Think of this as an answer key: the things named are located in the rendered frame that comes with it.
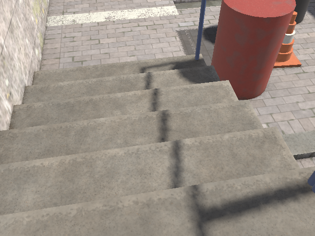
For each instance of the stairs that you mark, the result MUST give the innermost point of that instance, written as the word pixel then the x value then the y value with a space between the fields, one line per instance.
pixel 105 131

